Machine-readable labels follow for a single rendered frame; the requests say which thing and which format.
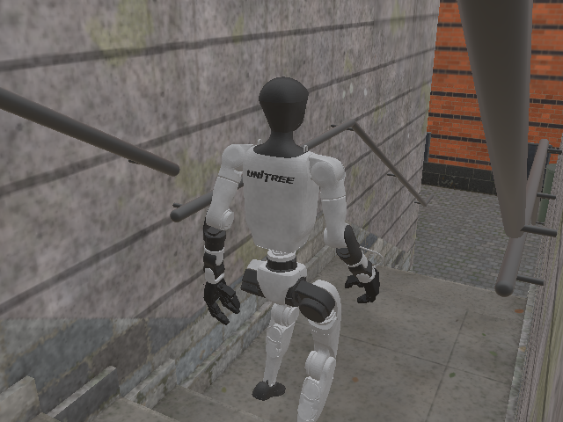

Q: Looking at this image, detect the right robot upper arm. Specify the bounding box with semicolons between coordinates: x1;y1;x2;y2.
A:
309;154;349;249

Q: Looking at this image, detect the left robot forearm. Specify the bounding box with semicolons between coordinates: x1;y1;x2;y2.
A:
203;211;226;284

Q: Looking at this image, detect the robot right hand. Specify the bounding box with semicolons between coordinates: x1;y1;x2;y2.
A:
345;268;380;303

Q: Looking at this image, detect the humanoid robot head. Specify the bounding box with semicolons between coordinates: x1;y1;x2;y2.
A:
253;76;309;158

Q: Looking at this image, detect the robot left hand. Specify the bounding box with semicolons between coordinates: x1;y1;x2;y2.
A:
203;278;240;325

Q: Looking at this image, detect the robot left foot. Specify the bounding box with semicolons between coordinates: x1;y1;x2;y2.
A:
252;380;286;401

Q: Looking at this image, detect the left robot upper arm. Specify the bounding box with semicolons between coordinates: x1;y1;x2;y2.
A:
206;144;255;230

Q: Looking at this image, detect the right robot forearm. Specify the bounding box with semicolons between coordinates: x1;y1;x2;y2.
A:
336;225;376;283

